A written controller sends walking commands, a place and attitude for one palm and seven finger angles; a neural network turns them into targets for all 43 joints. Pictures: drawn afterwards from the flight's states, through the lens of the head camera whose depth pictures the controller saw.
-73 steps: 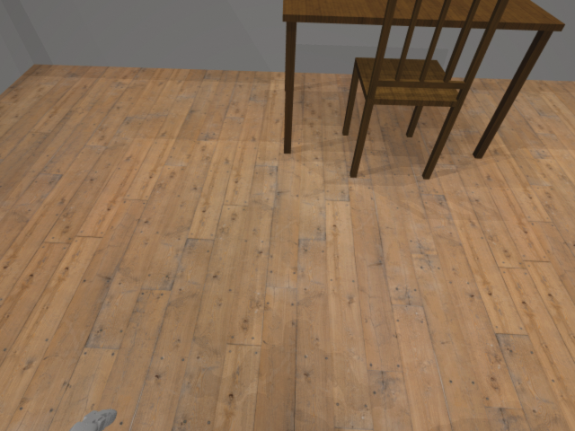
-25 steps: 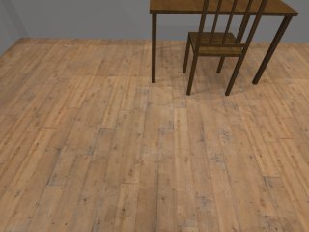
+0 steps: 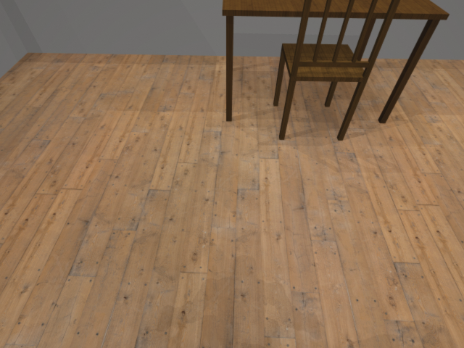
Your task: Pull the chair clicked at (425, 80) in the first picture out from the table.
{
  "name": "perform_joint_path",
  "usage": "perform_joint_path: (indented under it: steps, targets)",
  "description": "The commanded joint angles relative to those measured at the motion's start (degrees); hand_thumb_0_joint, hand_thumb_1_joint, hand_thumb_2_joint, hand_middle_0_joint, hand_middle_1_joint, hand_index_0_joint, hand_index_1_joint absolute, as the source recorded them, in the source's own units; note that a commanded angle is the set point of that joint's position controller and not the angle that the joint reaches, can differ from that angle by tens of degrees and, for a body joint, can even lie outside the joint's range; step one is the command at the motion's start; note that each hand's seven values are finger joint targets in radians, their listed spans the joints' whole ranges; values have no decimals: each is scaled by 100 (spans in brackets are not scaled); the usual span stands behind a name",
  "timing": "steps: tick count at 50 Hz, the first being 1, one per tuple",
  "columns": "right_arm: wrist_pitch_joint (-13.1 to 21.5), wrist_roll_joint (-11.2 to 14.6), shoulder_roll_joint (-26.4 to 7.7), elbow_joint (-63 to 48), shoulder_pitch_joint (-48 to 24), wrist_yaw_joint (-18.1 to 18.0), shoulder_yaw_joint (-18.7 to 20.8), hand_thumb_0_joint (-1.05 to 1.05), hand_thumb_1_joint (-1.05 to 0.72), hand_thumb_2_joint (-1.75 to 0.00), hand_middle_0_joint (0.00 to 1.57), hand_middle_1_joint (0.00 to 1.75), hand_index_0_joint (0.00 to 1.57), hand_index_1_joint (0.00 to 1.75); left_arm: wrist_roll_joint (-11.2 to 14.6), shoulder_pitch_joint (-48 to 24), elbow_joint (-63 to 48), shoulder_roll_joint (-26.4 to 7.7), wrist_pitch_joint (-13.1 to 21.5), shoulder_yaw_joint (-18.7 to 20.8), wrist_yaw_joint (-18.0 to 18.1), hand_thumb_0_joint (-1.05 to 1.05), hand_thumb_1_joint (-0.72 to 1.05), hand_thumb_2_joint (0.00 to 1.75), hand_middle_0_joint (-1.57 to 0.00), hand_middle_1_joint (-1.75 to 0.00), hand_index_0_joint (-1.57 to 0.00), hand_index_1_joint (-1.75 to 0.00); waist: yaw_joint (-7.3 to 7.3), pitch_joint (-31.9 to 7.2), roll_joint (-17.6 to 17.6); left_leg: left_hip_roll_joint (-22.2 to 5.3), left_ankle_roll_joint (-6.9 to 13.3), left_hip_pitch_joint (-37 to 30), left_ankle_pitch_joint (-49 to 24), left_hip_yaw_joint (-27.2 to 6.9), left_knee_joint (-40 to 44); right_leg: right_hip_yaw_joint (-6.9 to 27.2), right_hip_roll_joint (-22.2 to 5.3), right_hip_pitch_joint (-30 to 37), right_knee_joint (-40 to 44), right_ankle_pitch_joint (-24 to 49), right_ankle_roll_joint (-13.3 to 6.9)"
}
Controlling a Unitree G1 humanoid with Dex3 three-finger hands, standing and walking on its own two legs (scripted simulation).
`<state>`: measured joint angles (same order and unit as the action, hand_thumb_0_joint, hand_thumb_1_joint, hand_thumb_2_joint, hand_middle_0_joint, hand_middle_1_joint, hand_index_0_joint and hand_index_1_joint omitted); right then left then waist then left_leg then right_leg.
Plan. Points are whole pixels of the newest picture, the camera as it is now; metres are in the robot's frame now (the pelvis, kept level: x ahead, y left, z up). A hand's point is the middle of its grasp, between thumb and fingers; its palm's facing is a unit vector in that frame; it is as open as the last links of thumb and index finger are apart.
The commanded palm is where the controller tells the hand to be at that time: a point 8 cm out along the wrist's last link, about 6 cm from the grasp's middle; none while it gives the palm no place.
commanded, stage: walk to a spot facing it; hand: left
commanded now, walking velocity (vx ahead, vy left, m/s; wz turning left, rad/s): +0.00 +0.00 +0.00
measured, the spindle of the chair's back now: (344, 26) +1.52 -0.46 -0.06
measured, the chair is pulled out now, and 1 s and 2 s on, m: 0.00 0.00 0.00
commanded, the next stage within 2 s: none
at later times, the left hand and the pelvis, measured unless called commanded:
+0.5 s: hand out of the picture +0.07 +0.18 -0.18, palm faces -0.17 -0.94 -0.28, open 7.4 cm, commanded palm none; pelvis -0.01 -0.03 -0.03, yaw -12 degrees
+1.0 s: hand out of the picture +0.12 +0.18 -0.18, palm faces -0.33 -0.92 -0.20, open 7.4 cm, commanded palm none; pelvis +0.06 +0.00 +0.00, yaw -26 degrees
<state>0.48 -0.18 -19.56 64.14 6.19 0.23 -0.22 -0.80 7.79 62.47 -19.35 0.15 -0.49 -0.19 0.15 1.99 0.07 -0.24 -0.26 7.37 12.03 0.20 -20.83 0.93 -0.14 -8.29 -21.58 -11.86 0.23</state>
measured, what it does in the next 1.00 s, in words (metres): lifts its left foot, turning right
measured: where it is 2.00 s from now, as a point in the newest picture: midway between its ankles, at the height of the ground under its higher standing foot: (282, 306)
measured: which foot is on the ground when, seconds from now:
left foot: down 0.00-0.48, up 0.50-1.00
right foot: down 0.00-1.00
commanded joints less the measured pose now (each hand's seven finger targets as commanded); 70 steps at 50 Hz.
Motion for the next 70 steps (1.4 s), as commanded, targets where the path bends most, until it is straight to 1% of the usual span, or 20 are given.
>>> perform_joint_path:
  steps: [1, 13, 19, 22, 23, 24, 25, 26, 30, 43, 47, 49, 50, 51, 52, 53, 55, 59, 63, 70]
  targets:
    - [155, -20, -1189, -369, -269, -99, 223, 0, -90, -90, 20, 30, 20, 30, 27, -190, -375, -1185, 142, 227, 90, 0, 90, 90, -20, -30, -20, -30, -4, -466, 30, -686, 173, -168, -940, -520, 274, 564, -679, 58, 305, 955, -191]
    - [-91, -49, -632, -694, 265, -215, 328, 0, -90, -90, 20, 30, 20, 30, -10, 244, -739, -595, -211, 281, 84, 0, 90, 90, -20, -30, -20, -30, -75, -301, -110, -992, 124, -198, -898, -55, -375, 744, -360, -895, -756, 1543, -147]
    - [-58, -81, -709, -1109, 89, -210, 501, 0, -90, -90, 20, 30, 20, 30, -18, 393, -1145, -242, -318, 413, -1, 0, 90, 90, -20, -30, -20, -30, 23, -195, -1073, -2218, 1028, 189, -1899, -504, 19, 107, -110, -1488, -3145, -1824, 70]
    - [-100, -104, -688, -1282, -272, -195, 558, 0, -90, -90, 20, 30, 20, 30, -47, 1122, -1060, -196, -253, 480, -62, 0, 90, 90, -20, -30, -20, -30, 415, -390, -529, -1758, 452, 632, -1474, 352, -1256, -162, -193, -495, -1636, -658, 34]
    - [-157, -69, -486, -1332, -205, -176, 541, 0, -90, -90, 20, 30, 20, 30, -88, 1393, -1024, -432, -175, 551, -37, 0, 90, 90, -20, -30, -20, -30, 532, -359, 468, -1158, 16, 1142, -332, 769, -2492, 435, -511, -124, -457, 613, -54]
    - [-174, -44, 43, -1547, -91, -148, 440, 0, -90, -90, 20, 30, 20, 30, -143, 1469, -1062, -1042, -85, 659, 68, 0, 90, 90, -20, -30, -20, -30, 452, -186, 2314, -172, -350, 2625, 2226, 792, -4007, 2947, -1881, 154, 331, 2240, -527]
    - [-211, -25, -85, -1608, -209, -175, 448, 0, -90, -90, 20, 30, 20, 30, -35, 1526, -1102, -1012, -128, 638, 131, 0, 90, 90, -20, -30, -20, -30, 494, -260, 1689, -222, -254, 2460, 2284, -58, -4460, 3053, -2089, -135, 524, 2218, -993]
    - [-215, -16, -100, -1532, -46, -150, 469, 0, -90, -90, 20, 30, 20, 30, -34, 1185, -1209, -843, -138, 641, 144, 0, 90, 90, -20, -30, -20, -30, 281, -273, 1315, -413, -206, 2478, 1783, -197, -4593, 2648, -1811, -199, 658, 629, -1145]
    - [-138, -130, -103, -1403, -85, -51, 483, 0, -90, -90, 20, 30, 20, 30, -9, 882, -1305, -389, -8, 574, 78, 0, 90, 90, -20, -30, -20, -30, 167, -110, 539, -497, -319, 2525, 753, -133, -4394, 2438, -1167, -381, 843, -827, -969]
    - [92, -98, 119, -1739, -394, -6, 449, 0, -90, -90, 20, 30, 20, 30, -74, 1630, -1039, -297, 179, 611, 13, 0, 90, 90, -20, -30, -20, -30, 385, -156, 819, -281, -362, 2612, 743, -49, -2743, 2778, -914, 217, 913, -926, -1186]
    - [187, -27, 166, -1789, -178, -19, 446, 0, -90, -90, 20, 30, 20, 30, -90, 1333, -1136, -430, 145, 660, 19, 0, 90, 90, -20, -30, -20, -30, 270, -199, 927, -54, -250, 1636, 934, 14, -1708, 2775, -800, -246, 647, -561, -1130]
    - [254, -8, 109, -1611, 454, -71, 454, 0, -90, -90, 20, 30, 20, 30, -58, 953, -1252, -424, 118, 686, 24, 0, 90, 90, -20, -30, -20, -30, -92, -284, 828, -4, -207, 178, 411, 9, -699, 2531, -486, -1201, 140, -707, -895]
    - [299, 1, -111, -1433, 1003, -143, 496, 0, -90, -90, 20, 30, 20, 30, -37, 827, -1327, -237, 114, 651, -2, 0, 90, 90, -20, -30, -20, -30, -298, -482, 355, -273, -151, -1037, 419, -143, -171, 2162, -106, -1978, -474, -878, -665]
    - [318, -53, -662, -1290, 1578, -192, 616, 0, -90, -90, 20, 30, 20, 30, 19, 873, -1406, 115, 107, 586, -61, 0, 90, 90, -20, -30, -20, -30, -572, -726, -1126, -1581, 91, -2027, 1719, -1612, 437, 1350, 563, -3066, -1843, -1607, -389]
    - [271, -58, -986, -1306, 1887, -176, 674, 0, -90, -90, 20, 30, 20, 30, -6, 828, -1498, 206, 159, 578, -91, 0, 90, 90, -20, -30, -20, -30, -593, -608, -1878, -2713, 460, -1813, 2619, -2961, 1024, 461, 546, -3641, -3172, -2162, -107]
    - [245, -101, -861, -1427, 1618, -161, 624, 0, -90, -90, 20, 30, 20, 30, -66, 559, -1572, 41, 160, 647, -114, 0, 90, 90, -20, -30, -20, -30, -510, 8, -1184, -2951, 763, -884, 2917, -3137, 1339, 464, 130, -3651, -3824, -1909, -36]
    - [302, -101, -157, -1436, 1109, -165, 421, 0, -90, -90, 20, 30, 20, 30, -156, 726, -1272, 16, 63, 717, -196, 0, 90, 90, -20, -30, -20, -30, -89, 573, -763, -2134, 176, 88, 2115, -1932, 1399, 345, -103, -3308, -4462, -838, 5]
    - [455, -55, 217, -1192, 1410, -221, 286, 0, -90, -90, 20, 30, 20, 30, -144, 1044, -1063, 398, -83, 647, -253, 0, 90, 90, -20, -30, -20, -30, 139, 486, -918, -1448, -329, 8, -748, -63, 971, 157, -141, -3155, -4985, 189, 90]
    - [518, -55, 398, -856, 2047, -280, 215, 0, -90, -90, 20, 30, 20, 30, -143, 744, -1098, 539, -145, 587, -222, 0, 90, 90, -20, -30, -20, -30, 83, 427, -778, -1399, -489, -426, -2634, 412, 682, -1, -110, -3540, -5213, 468, 83]
    - [523, -124, 498, -316, 2831, -325, 160, 0, -90, -90, 20, 30, 20, 30, -102, -468, -1343, 710, -92, 412, -267, 0, 90, 90, -20, -30, -20, -30, -242, 749, -666, -1565, -9, -1343, -3757, 794, 631, -691, -191, -3849, -3622, 383, -60]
